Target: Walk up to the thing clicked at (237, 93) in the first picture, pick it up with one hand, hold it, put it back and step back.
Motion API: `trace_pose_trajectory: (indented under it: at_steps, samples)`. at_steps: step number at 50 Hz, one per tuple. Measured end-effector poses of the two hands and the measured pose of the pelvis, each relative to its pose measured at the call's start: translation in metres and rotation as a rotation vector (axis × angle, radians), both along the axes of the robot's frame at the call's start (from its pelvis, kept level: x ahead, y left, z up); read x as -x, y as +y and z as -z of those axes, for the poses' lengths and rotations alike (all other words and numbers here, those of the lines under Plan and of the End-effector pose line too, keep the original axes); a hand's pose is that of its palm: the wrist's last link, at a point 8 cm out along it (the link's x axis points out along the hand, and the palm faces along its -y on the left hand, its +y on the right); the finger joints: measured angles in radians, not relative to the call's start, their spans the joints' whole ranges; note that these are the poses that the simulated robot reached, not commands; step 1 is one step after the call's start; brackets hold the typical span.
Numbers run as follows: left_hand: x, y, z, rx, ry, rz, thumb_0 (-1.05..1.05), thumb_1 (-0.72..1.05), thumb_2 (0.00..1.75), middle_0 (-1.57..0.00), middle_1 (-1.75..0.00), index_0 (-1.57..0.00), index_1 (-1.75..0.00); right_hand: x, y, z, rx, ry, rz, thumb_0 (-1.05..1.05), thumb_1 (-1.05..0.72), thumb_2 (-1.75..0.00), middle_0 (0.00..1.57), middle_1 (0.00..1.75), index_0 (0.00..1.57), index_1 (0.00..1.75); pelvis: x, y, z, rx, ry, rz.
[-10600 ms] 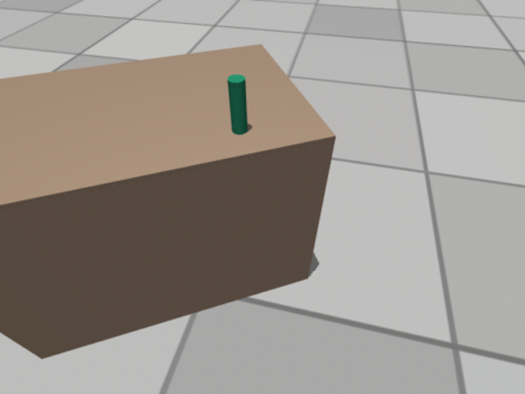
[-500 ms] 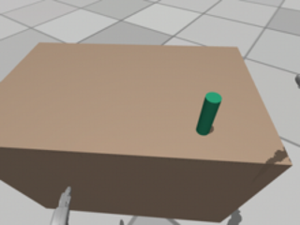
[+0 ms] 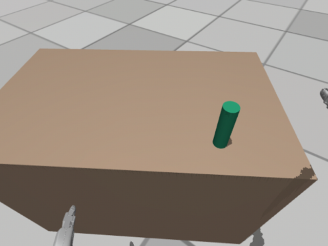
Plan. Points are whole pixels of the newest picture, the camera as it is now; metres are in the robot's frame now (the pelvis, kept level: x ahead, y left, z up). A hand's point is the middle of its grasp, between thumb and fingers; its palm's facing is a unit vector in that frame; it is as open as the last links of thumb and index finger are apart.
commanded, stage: approach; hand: right
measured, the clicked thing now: (225, 126) +0.44 -0.12 +0.06
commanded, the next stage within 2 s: close in in 0.30 s
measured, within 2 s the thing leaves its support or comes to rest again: neither
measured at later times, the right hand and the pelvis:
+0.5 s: hand (255, 128) +0.44 -0.19 +0.07, palm faces -0.10 +0.99 +0.06, open 17.8 cm; pelvis -0.01 +0.00 -0.02, yaw +1 degrees
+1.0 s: hand (230, 126) +0.44 -0.13 +0.06, palm faces -0.05 +1.00 +0.02, open 17.8 cm; pelvis -0.01 +0.00 -0.03, yaw +1 degrees
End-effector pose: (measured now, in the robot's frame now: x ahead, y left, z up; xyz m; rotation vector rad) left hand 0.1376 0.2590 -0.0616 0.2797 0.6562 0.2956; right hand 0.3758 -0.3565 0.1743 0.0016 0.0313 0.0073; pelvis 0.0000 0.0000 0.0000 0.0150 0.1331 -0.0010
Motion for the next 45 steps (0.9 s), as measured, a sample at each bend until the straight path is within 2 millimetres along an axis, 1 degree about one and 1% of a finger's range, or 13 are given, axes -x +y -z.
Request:
trace_pose_trajectory:
  at_steps: [6, 8, 11, 14, 18, 23, 25, 27, 30, 33, 40, 45]
  samples:
    - [0.003, 0.001, 0.004, -0.002, 0.021, 0.004, -0.01, -0.55, 0.06, -0.05, -0.04, -0.05, -0.06, 0.001, 0.001, 0.004, 0.000, 0.003, 0.002, -0.01, 0.61, -0.03, 0.06, 0.05, 0.05, 0.04, 0.002, 0.001, 0.001, 0.001, 0.002, 0.003]
    - [0.004, 0.002, 0.007, -0.001, 0.035, 0.006, -0.01, -0.55, 0.06, -0.06, -0.04, -0.05, -0.06, -0.001, 0.005, 0.008, -0.001, 0.013, -0.008, -0.01, 0.61, -0.03, 0.06, 0.05, 0.05, 0.04, 0.003, 0.002, 0.001, 0.001, 0.006, 0.004]
    - [0.004, 0.001, 0.012, 0.001, 0.051, 0.014, -0.01, -0.54, 0.06, -0.06, -0.04, -0.05, -0.06, -0.005, 0.016, 0.021, -0.007, 0.034, -0.029, -0.01, 0.61, -0.03, 0.06, 0.04, 0.05, 0.04, 0.005, 0.002, 0.003, 0.003, 0.016, 0.005]
    - [0.002, 0.000, 0.012, 0.002, 0.040, 0.021, -0.01, -0.54, 0.05, -0.06, -0.05, -0.06, -0.06, -0.013, 0.033, 0.037, -0.015, 0.049, -0.055, -0.01, 0.61, -0.03, 0.05, 0.04, 0.05, 0.04, 0.007, 0.002, 0.005, 0.005, 0.025, 0.006]
    - [0.001, -0.002, 0.006, 0.000, 0.008, 0.029, -0.01, -0.53, 0.04, -0.06, -0.05, -0.06, -0.06, -0.026, 0.063, 0.063, -0.035, 0.058, -0.090, -0.01, 0.61, -0.03, 0.05, 0.05, 0.05, 0.04, 0.008, 0.003, 0.008, 0.008, 0.041, 0.000]
    - [0.009, 0.000, 0.004, 0.000, -0.003, 0.019, -0.01, -0.52, 0.04, -0.06, -0.05, -0.07, -0.06, -0.040, 0.097, 0.099, -0.057, 0.065, -0.100, -0.01, 0.61, -0.04, 0.05, 0.05, 0.04, 0.04, 0.010, 0.003, 0.014, 0.009, 0.071, -0.014]
    - [0.015, 0.003, 0.004, -0.002, 0.002, 0.010, -0.01, -0.52, 0.04, -0.06, -0.05, -0.07, -0.06, -0.045, 0.108, 0.109, -0.058, 0.057, -0.095, -0.01, 0.61, -0.04, 0.05, 0.05, 0.04, 0.04, 0.010, 0.003, 0.017, 0.009, 0.083, -0.020]
    - [0.019, 0.006, 0.003, -0.008, 0.005, -0.001, -0.01, -0.53, 0.04, -0.06, -0.05, -0.07, -0.06, -0.049, 0.117, 0.116, -0.058, 0.043, -0.086, -0.01, 0.61, -0.03, 0.05, 0.05, 0.04, 0.04, 0.011, 0.003, 0.020, 0.008, 0.092, -0.024]
    - [0.022, 0.012, 0.001, -0.018, 0.004, -0.015, -0.01, -0.53, 0.05, -0.06, -0.05, -0.07, -0.06, -0.054, 0.128, 0.119, -0.057, 0.019, -0.070, -0.01, 0.61, -0.03, 0.04, 0.05, 0.04, 0.04, 0.011, 0.002, 0.023, 0.007, 0.097, -0.029]
    - [0.021, 0.015, -0.003, -0.020, -0.009, -0.021, -0.01, -0.53, 0.05, -0.06, -0.05, -0.07, -0.06, -0.056, 0.139, 0.116, -0.046, -0.003, -0.061, -0.01, 0.61, -0.03, 0.04, 0.05, 0.04, 0.05, 0.010, 0.001, 0.024, 0.006, 0.100, -0.031]
    - [0.017, 0.013, 0.005, 0.019, -0.009, -0.027, -0.01, -0.54, 0.05, -0.06, -0.05, -0.06, -0.06, -0.052, 0.154, 0.109, -0.026, -0.008, -0.044, -0.01, 0.61, -0.04, 0.03, 0.05, 0.03, 0.05, 0.007, 0.000, 0.026, 0.007, 0.095, -0.026]
    - [0.012, 0.010, 0.006, 0.039, -0.026, -0.014, -0.01, -0.53, 0.05, -0.06, -0.05, -0.06, -0.06, -0.049, 0.163, 0.110, -0.022, 0.000, -0.043, -0.01, 0.61, -0.04, 0.03, 0.06, 0.03, 0.05, 0.009, 0.001, 0.027, 0.013, 0.089, -0.022]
